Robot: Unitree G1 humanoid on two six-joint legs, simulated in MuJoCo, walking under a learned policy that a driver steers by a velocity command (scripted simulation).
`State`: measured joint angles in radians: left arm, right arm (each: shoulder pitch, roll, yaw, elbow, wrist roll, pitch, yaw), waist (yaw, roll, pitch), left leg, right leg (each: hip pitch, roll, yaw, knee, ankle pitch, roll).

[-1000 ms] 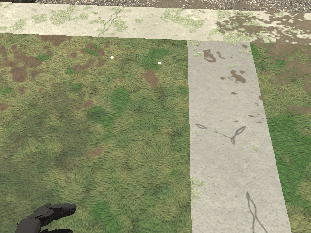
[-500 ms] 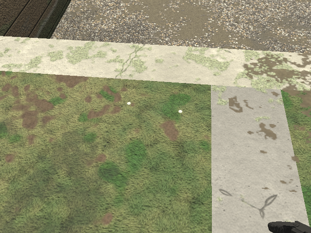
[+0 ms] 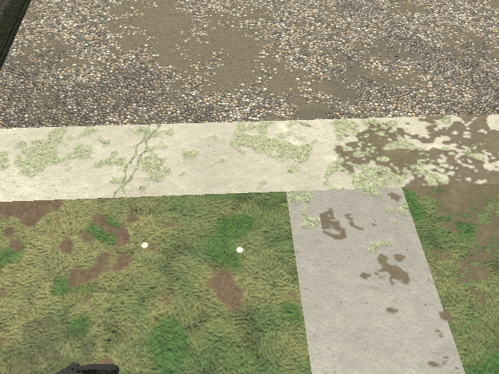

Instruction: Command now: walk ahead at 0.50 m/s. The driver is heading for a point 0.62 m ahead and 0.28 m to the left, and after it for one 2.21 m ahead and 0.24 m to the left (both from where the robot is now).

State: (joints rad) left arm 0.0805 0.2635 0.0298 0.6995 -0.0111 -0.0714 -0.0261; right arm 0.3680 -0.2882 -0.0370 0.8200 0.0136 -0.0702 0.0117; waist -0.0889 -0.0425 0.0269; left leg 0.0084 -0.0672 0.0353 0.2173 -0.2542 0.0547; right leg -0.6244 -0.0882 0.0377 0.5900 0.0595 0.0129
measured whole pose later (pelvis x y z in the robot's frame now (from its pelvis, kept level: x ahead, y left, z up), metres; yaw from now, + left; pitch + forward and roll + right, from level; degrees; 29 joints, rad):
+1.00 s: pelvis +0.52 +0.09 +0.00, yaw +30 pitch +2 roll -1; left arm 0.03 0.29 0.05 0.72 0.01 -0.09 -0.01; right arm 0.34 -0.29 -0.07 0.70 0.02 -0.03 -0.01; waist -0.07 -0.04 0.04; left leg -0.14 -0.10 -0.13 0.37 -0.25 0.08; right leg -0.64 -0.06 0.11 0.62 0.04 0.07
